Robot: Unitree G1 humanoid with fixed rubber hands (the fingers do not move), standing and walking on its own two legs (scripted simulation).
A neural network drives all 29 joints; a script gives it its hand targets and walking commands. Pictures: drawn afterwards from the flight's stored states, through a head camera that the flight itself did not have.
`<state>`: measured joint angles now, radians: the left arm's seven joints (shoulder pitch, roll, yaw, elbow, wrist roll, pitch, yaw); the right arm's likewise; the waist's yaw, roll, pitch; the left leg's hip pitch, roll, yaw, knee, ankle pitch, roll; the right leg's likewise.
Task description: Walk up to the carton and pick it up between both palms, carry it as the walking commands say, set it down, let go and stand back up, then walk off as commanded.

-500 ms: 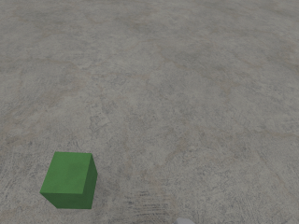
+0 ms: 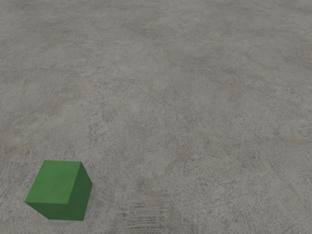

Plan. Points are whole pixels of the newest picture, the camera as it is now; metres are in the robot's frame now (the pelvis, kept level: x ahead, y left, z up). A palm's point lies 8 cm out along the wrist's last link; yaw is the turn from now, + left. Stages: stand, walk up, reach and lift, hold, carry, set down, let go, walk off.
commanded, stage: stand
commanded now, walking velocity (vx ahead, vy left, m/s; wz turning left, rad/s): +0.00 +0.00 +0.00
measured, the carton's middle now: (64, 191) +0.49 +0.50 -0.61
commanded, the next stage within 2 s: walk off in 0.32 s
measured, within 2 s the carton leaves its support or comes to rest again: neither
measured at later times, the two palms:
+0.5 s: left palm out of the picture -0.02 +0.18 -0.13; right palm out of the picture -0.02 -0.21 -0.13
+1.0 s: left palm out of the picture -0.01 +0.24 -0.13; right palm out of the picture +0.01 -0.26 -0.13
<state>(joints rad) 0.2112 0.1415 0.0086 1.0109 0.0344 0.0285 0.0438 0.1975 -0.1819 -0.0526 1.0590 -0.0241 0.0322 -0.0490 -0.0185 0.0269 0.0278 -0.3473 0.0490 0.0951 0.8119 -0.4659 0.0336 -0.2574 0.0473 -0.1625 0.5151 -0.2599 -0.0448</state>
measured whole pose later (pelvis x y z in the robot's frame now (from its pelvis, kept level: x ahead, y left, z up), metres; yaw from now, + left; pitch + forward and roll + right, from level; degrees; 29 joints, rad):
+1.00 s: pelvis -0.07 -0.02 +0.00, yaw +10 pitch +0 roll -2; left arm 0.09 0.20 0.07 0.99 0.02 0.09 0.07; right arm 0.17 -0.20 -0.06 1.00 -0.04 0.07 -0.04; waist -0.04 0.03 0.11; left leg -0.38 -0.06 -0.03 0.56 -0.19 0.07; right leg -0.47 0.00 0.00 1.09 -0.48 0.04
